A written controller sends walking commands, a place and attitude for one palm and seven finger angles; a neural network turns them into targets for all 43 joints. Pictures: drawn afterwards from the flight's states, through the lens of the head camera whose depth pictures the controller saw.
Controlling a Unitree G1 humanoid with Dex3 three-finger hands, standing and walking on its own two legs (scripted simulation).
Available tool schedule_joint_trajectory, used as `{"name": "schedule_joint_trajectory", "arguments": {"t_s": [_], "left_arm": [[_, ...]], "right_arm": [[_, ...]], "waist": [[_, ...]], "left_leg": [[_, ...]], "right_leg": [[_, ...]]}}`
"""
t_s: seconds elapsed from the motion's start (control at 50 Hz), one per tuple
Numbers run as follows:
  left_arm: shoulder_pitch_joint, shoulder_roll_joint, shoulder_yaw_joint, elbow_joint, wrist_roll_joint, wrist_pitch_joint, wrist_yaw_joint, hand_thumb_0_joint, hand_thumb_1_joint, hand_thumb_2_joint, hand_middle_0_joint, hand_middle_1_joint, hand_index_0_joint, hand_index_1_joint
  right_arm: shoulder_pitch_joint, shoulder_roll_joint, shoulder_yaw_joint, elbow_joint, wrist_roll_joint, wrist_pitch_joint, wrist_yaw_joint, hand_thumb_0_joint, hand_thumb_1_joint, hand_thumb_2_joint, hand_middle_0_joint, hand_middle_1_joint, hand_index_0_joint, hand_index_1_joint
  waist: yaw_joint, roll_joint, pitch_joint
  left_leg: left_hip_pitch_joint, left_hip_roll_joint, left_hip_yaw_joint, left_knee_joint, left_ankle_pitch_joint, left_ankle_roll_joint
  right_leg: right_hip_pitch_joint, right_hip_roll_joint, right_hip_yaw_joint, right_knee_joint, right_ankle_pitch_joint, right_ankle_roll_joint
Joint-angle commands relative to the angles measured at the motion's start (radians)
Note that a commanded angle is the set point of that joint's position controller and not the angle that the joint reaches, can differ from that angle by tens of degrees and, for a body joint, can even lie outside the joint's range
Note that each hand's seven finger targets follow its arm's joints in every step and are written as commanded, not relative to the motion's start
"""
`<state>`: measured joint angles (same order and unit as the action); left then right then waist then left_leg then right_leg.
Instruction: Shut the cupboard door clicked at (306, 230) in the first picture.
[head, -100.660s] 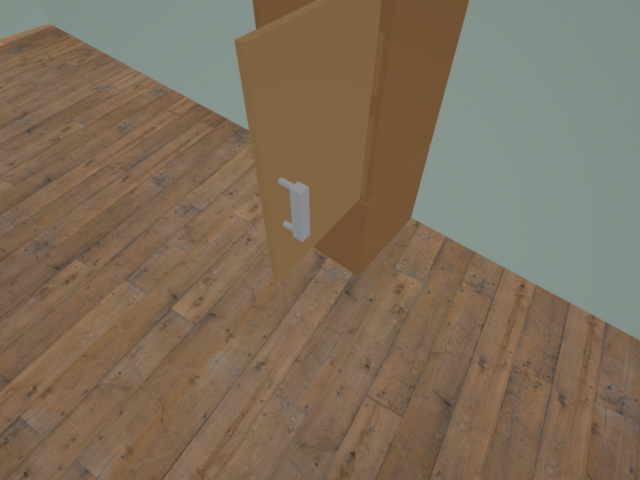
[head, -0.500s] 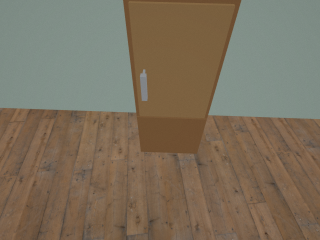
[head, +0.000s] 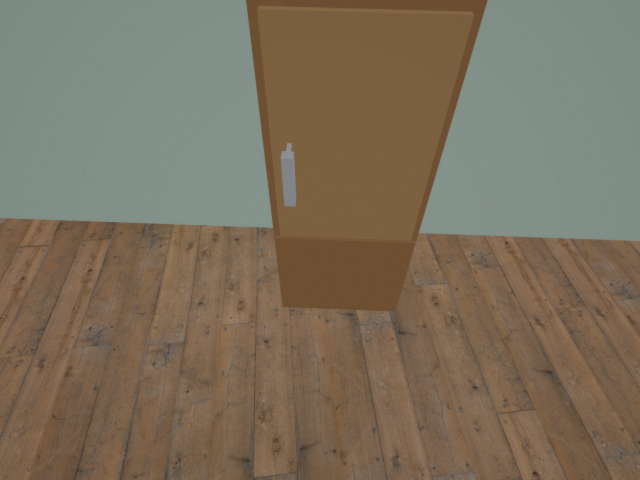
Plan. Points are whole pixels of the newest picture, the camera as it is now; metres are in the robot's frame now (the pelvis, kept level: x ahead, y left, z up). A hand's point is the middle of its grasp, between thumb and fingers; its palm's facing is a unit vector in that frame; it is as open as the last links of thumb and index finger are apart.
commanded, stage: stand and wait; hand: left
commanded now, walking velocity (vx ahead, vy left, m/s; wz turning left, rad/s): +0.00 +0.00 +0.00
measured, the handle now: (289, 174) +0.77 +0.11 -0.11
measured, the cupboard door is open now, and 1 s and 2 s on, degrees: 0 0 0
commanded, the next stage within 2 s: none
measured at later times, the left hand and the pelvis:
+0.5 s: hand out of the picture +0.02 +0.19 -0.17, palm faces +0.00 -0.97 -0.23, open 7.4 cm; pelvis +0.01 +0.00 +0.00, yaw +0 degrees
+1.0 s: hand out of the picture +0.02 +0.18 -0.17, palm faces +0.01 -0.97 -0.22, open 7.4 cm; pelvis +0.01 -0.01 +0.00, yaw +0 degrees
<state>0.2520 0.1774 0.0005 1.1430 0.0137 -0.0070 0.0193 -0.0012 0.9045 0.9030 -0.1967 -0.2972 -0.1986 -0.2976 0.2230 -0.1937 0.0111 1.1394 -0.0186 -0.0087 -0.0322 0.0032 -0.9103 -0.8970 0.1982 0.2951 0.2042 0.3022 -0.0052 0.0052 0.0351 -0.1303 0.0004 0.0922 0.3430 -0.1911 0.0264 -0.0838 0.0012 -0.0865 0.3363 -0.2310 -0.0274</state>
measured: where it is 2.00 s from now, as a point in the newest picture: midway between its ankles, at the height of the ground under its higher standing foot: outside the picture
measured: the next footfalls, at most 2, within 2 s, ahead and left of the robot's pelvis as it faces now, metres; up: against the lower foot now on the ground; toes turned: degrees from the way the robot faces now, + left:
none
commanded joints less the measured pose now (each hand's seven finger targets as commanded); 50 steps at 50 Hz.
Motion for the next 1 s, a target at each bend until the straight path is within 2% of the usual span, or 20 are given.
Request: {"name": "schedule_joint_trajectory", "arguments": {"t_s": [0.0,0.06,0.16,0.38,0.44,0.58,0.68,0.88,0.98], "left_arm": [[0.051,0.129,0.027,-0.022,-0.001,-0.015,0.010,0.000,0.900,0.900,-0.200,-0.300,-0.200,-0.300],[0.043,0.136,0.029,-0.027,-0.001,-0.017,0.010,0.000,0.900,0.900,-0.200,-0.300,-0.200,-0.300],[0.038,0.142,0.031,-0.028,-0.002,-0.017,0.010,0.000,0.900,0.900,-0.200,-0.300,-0.200,-0.300],[0.029,0.148,0.029,-0.029,-0.003,-0.016,0.009,0.000,0.900,0.900,-0.200,-0.300,-0.200,-0.300],[0.031,0.151,0.030,-0.030,-0.003,-0.019,0.010,0.000,0.900,0.900,-0.200,-0.300,-0.200,-0.300],[0.032,0.149,0.027,-0.026,-0.003,-0.017,0.010,0.000,0.900,0.900,-0.200,-0.300,-0.200,-0.300],[0.037,0.148,0.027,-0.024,-0.003,-0.018,0.010,0.000,0.900,0.900,-0.200,-0.300,-0.200,-0.300],[0.039,0.143,0.026,-0.023,-0.003,-0.018,0.012,0.000,0.900,0.900,-0.200,-0.300,-0.200,-0.300],[0.046,0.143,0.027,-0.024,-0.004,-0.020,0.013,0.000,0.900,0.900,-0.200,-0.300,-0.200,-0.300]], "right_arm": [[0.033,-0.126,-0.021,-0.034,0.004,-0.012,-0.008,0.000,-0.900,-0.900,0.200,0.300,0.200,0.300],[0.035,-0.130,-0.022,-0.034,0.004,-0.012,-0.007,0.000,-0.900,-0.900,0.200,0.300,0.200,0.300],[0.029,-0.135,-0.021,-0.032,0.004,-0.014,-0.008,0.000,-0.900,-0.900,0.200,0.300,0.200,0.300],[0.022,-0.142,-0.020,-0.032,0.004,-0.011,-0.006,0.000,-0.900,-0.900,0.200,0.300,0.200,0.300],[0.023,-0.145,-0.022,-0.033,0.004,-0.013,-0.007,0.000,-0.900,-0.900,0.200,0.300,0.200,0.300],[0.023,-0.142,-0.019,-0.030,0.005,-0.009,-0.008,0.000,-0.900,-0.900,0.200,0.300,0.200,0.300],[0.022,-0.142,-0.020,-0.032,0.005,-0.011,-0.008,0.000,-0.900,-0.900,0.200,0.300,0.200,0.300],[0.028,-0.137,-0.019,-0.030,0.005,-0.010,-0.009,0.000,-0.900,-0.900,0.200,0.300,0.200,0.300],[0.032,-0.134,-0.021,-0.029,0.005,-0.011,-0.010,0.000,-0.900,-0.900,0.200,0.300,0.200,0.300]], "waist": [[0.003,-0.001,0.019],[0.002,-0.018,0.007],[0.003,-0.005,-0.003],[0.002,-0.016,0.015],[0.002,-0.015,-0.019],[0.001,-0.007,0.021],[0.001,-0.012,-0.005],[0.001,-0.012,0.017],[0.002,-0.021,-0.006]], "left_leg": [[0.019,0.118,-0.129,-0.056,0.164,0.009],[0.020,0.118,-0.132,-0.056,0.170,0.009],[0.027,0.119,-0.131,-0.053,0.194,0.009],[0.030,0.119,-0.130,-0.060,0.183,0.007],[0.047,0.119,-0.129,-0.049,0.205,0.008],[0.036,0.119,-0.127,-0.056,0.190,0.006],[0.049,0.120,-0.125,-0.053,0.200,0.007],[0.043,0.120,-0.124,-0.054,0.206,0.006],[0.055,0.119,-0.121,-0.047,0.216,0.006]], "right_leg": [[-0.052,-0.121,0.127,-0.063,0.155,-0.019],[-0.039,-0.121,0.129,-0.063,0.169,-0.020],[-0.027,-0.124,0.126,-0.060,0.193,-0.021],[-0.030,-0.125,0.125,-0.070,0.185,-0.020],[-0.015,-0.128,0.125,-0.065,0.219,-0.021],[-0.029,-0.126,0.127,-0.073,0.208,-0.021],[-0.019,-0.128,0.129,-0.069,0.227,-0.020],[-0.022,-0.125,0.127,-0.070,0.237,-0.020],[-0.009,-0.129,0.126,-0.064,0.274,-0.020]]}}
